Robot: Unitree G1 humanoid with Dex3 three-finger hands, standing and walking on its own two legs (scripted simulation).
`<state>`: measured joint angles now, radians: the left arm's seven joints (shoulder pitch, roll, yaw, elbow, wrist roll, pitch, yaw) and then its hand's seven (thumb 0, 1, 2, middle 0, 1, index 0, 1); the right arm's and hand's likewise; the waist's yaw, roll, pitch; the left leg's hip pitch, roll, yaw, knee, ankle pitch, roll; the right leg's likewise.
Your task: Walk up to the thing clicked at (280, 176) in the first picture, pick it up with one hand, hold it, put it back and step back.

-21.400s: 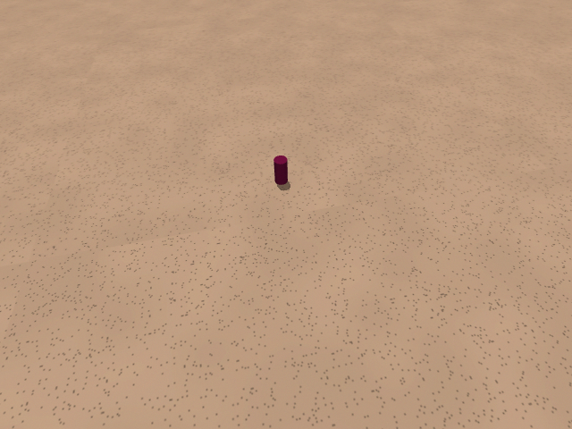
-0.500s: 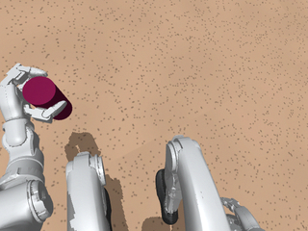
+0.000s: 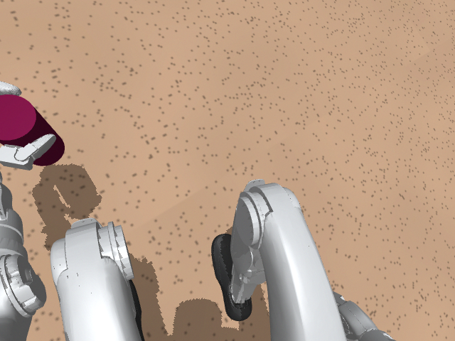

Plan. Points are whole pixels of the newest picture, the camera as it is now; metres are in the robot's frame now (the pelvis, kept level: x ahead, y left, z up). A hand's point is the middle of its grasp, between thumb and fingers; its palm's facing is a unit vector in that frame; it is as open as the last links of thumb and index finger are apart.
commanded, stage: crouch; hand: left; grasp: from the side
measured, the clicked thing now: (28, 135) +0.48 +0.24 -0.13
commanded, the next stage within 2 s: lower in 0.22 s
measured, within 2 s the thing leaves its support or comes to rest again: rests again in 1.16 s
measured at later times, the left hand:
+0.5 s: hand (24, 131) +0.49 +0.25 -0.15, palm faces +0.18 -0.98 -0.04, open 9.9 cm
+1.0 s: hand (37, 137) +0.50 +0.25 -0.20, palm faces +0.19 -0.98 -0.04, open 9.9 cm
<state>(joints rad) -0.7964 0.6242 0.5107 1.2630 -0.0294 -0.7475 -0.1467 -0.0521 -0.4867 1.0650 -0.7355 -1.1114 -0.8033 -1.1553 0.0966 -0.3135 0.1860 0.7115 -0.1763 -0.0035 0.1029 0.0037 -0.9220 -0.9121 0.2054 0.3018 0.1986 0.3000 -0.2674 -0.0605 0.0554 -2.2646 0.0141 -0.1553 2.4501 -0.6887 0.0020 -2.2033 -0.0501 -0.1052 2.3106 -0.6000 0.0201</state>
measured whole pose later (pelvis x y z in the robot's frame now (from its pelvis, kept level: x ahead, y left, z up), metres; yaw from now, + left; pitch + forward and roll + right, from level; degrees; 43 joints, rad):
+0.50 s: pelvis +0.00 +0.01 -0.01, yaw -3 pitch +24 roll -13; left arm -0.81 0.74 0.49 1.34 -0.04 -0.81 -0.12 -0.05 -0.48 1.07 -0.73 -1.11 -0.80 -1.15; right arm 0.02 -0.35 0.30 0.66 -0.23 0.02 0.12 0.00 -0.93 -0.91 0.21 0.30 0.20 0.30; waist -0.30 -0.12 0.16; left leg -2.27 0.01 -0.22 2.53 -0.71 0.01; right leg -2.17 -0.04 -0.16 2.34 -0.60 0.04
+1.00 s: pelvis +0.00 +0.01 -0.02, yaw -6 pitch +20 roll -17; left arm -0.86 0.92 0.45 1.51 -0.03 -0.94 -0.06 -0.05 -0.48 1.07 -0.73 -1.11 -0.80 -1.15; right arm -0.09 -0.37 0.48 0.60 -0.32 0.04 0.12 0.00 -0.92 -0.91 0.21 0.30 0.20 0.30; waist -0.33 -0.22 0.28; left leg -2.24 0.00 -0.32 2.60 -0.73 0.00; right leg -2.11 -0.01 -0.23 2.33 -0.59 0.06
